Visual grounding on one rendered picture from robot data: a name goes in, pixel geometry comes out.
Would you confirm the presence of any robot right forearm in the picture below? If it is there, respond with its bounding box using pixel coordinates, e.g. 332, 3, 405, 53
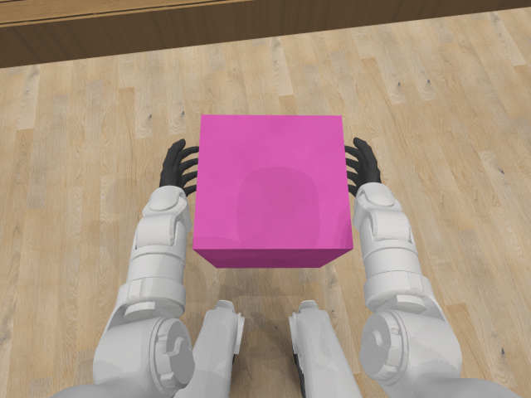
353, 182, 462, 372

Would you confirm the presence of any robot thigh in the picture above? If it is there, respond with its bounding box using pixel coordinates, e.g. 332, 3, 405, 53
289, 307, 363, 398
173, 307, 245, 398

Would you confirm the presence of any robot left hand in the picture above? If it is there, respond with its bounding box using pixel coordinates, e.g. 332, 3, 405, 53
159, 139, 199, 197

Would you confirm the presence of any robot left forearm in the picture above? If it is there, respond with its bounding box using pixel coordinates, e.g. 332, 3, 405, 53
93, 186, 192, 384

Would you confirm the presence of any robot right hand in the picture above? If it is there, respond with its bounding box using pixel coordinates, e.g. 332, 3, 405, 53
344, 137, 382, 197

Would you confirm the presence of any left robot upper arm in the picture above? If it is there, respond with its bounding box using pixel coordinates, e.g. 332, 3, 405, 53
49, 316, 195, 398

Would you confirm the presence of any robot right thigh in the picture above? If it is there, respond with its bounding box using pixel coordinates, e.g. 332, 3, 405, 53
289, 307, 363, 398

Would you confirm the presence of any robot left thigh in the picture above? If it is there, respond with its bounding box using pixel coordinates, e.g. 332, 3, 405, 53
173, 307, 245, 398

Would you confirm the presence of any carton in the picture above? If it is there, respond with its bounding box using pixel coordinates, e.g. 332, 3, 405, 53
192, 114, 353, 269

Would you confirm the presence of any right robot upper arm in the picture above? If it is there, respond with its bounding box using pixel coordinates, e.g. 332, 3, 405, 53
359, 308, 523, 398

